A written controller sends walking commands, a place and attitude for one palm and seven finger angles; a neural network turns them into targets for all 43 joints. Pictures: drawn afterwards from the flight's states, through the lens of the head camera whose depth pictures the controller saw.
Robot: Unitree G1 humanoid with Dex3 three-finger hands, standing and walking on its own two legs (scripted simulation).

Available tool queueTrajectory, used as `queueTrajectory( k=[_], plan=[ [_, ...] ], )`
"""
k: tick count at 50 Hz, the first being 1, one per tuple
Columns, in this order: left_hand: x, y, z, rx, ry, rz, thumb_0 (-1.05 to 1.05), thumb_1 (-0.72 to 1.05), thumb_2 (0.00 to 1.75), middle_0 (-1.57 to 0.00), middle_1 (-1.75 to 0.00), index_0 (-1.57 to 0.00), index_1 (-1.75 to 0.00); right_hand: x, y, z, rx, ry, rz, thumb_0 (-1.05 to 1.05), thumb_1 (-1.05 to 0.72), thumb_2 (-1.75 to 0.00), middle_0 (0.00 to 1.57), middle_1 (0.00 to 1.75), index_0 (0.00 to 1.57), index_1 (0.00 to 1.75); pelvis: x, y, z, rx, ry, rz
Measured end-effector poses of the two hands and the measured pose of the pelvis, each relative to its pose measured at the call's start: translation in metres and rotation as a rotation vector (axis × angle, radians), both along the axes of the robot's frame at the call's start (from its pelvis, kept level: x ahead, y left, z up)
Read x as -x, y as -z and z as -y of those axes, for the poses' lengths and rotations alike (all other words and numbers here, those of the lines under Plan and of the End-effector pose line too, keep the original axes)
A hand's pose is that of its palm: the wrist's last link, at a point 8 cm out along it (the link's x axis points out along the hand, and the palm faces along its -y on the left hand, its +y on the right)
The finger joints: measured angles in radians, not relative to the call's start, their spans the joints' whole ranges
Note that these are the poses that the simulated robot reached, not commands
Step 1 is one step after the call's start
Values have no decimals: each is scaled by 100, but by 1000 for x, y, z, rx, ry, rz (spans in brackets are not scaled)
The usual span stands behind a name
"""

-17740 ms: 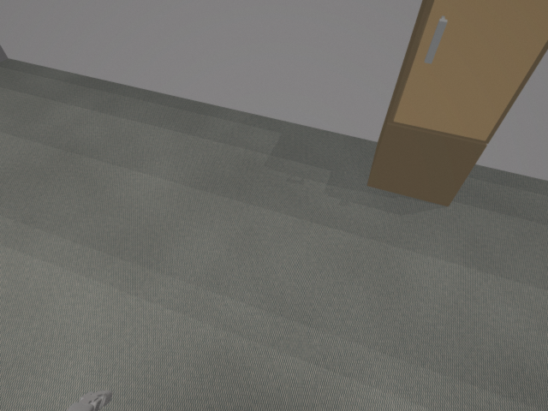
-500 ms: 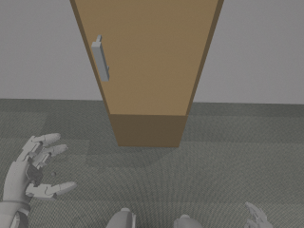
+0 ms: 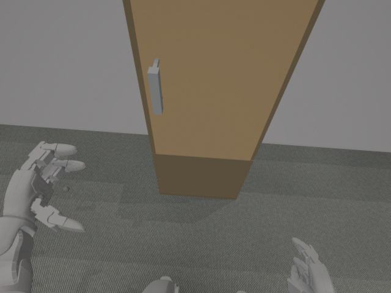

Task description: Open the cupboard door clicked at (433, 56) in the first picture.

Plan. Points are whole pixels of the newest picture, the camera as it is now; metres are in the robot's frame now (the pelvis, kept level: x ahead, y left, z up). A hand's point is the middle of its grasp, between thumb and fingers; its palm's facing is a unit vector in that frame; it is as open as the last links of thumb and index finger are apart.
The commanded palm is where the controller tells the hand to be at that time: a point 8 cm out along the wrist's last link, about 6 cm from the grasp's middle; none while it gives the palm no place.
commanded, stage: raise the hand with hooked fingers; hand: left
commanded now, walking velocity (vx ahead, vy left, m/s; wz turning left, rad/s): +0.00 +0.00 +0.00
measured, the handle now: (157, 87) +0.58 +0.16 +0.06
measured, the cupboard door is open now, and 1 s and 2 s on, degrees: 0 0 0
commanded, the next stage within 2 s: move the hooked fingers beside the handle in 0.60 s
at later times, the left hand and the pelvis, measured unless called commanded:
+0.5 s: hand (78, 181) +0.29 +0.25 +0.07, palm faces +0.04 -1.00 -0.04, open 14.0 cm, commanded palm +0.26 +0.30 +0.08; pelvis +0.00 -0.02 +0.01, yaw -1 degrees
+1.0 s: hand (94, 160) +0.33 +0.24 +0.07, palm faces +0.02 -1.00 -0.02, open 14.0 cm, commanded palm +0.31 +0.28 +0.07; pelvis +0.00 -0.03 +0.00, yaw +0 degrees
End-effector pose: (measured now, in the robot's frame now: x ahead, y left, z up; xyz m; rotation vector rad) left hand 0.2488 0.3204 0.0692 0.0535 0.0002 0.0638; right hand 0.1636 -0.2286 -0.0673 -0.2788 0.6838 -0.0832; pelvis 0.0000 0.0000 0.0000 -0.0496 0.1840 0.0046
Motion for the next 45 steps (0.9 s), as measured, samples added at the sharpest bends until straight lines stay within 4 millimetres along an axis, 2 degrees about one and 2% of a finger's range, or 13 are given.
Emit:
queueTrajectory(
  k=[3,9,18,27,38,45],
  plan=[
    [-9,-7,-7,-4,0,17,-1,-49,30,-30,-120,-30,-120,6,1,4,8,14,-29,1,-90,-90,20,30,21,30,-1,-2,0,0,-1,0],
    [-25,-9,-10,14,35,-46,-2,-50,30,-30,-120,-30,-120,21,1,17,23,61,-65,1,-90,-90,20,30,21,30,-3,-5,1,-2,5,0],
    [-23,-4,4,32,26,-28,-2,-50,30,-30,-120,-30,-120,34,-1,35,35,88,-87,1,-90,-90,20,30,21,30,-2,-6,8,-13,17,-1],
    [-17,-3,18,18,25,-25,-2,-50,30,-30,-120,-30,-120,32,1,43,24,91,-80,1,-90,-90,20,30,21,30,1,-6,19,-16,13,7],
    [-16,-4,24,28,12,-41,-2,-50,30,-30,-120,-30,-120,23,5,47,0,77,-57,1,-90,-90,20,30,21,30,1,-5,30,-23,9,8],
    [-38,0,23,37,-3,-22,-2,-50,30,-30,-120,-30,-120,26,11,55,29,78,-95,1,-90,-90,20,30,21,30,3,-2,35,-22,4,-3]
  ],
)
